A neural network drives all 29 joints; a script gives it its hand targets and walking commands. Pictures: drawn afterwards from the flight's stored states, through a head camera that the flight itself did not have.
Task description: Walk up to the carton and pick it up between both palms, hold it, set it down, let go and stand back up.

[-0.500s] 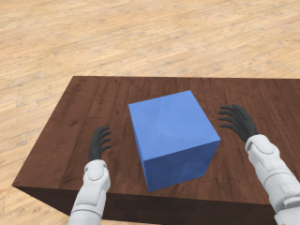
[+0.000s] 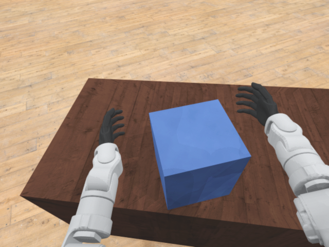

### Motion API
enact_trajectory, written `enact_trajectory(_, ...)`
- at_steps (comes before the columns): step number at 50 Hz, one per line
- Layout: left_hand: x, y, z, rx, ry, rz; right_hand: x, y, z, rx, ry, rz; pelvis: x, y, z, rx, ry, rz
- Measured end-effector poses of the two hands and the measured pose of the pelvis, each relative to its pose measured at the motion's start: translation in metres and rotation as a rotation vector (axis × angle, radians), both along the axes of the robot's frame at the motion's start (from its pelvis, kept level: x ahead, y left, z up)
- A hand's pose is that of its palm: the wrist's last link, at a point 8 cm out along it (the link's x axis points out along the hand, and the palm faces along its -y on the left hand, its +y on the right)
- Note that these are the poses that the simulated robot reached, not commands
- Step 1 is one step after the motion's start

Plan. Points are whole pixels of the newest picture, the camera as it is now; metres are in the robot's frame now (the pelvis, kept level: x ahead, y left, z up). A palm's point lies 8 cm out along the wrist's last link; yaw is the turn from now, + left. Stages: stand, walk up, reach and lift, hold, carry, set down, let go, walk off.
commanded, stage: reach and lift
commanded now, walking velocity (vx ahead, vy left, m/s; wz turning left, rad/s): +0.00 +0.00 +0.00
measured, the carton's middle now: (191, 156) +0.40 +0.01 -0.07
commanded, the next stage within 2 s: none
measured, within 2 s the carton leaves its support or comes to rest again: neither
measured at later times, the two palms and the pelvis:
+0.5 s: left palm (111, 153) +0.34 +0.23 +0.01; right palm (252, 125) +0.45 -0.15 +0.04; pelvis +0.01 +0.01 +0.00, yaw +0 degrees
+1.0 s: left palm (123, 163) +0.34 +0.21 -0.06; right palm (243, 135) +0.47 -0.14 -0.03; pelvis +0.02 +0.01 -0.01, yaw -1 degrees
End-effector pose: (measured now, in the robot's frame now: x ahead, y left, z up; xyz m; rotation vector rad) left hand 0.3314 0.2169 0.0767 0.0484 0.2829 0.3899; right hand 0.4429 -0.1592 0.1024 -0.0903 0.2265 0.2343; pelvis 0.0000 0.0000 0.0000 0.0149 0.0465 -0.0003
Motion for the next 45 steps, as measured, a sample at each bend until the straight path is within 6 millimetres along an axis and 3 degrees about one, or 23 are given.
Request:
enact_trajectory(12, 0.009, 0.01, -0.007, -0.017, 0.036, 0.008, 0.017, 0.011, 0.0, -0.011, 0.023, -0.011, 0.005, 0.006, 0.002, -0.01, 0.026, 0.0)
enact_trajectory(20, 0.008, 0.011, -0.036, -0.017, 0.047, -0.006, 0.014, 0.009, -0.034, -0.006, 0.058, -0.037, 0.006, 0.006, 0.002, -0.01, 0.075, 0.0)
enact_trajectory(33, 0.0, 0.003, -0.114, -0.013, 0.116, -0.044, 0.013, 0.013, -0.109, 0.018, 0.09, -0.04, 0.008, 0.006, -0.007, -0.018, 0.317, -0.007)
enact_trajectory(39, 0.006, 0.001, -0.128, -0.007, 0.084, -0.065, 0.019, 0.016, -0.131, 0.019, 0.067, -0.037, 0.011, 0.007, -0.012, -0.019, 0.399, -0.007)
enact_trajectory(45, 0.011, -0.001, -0.134, -0.009, 0.077, -0.069, 0.026, 0.017, -0.136, 0.023, 0.031, -0.038, 0.015, 0.007, -0.014, -0.019, 0.43, -0.007)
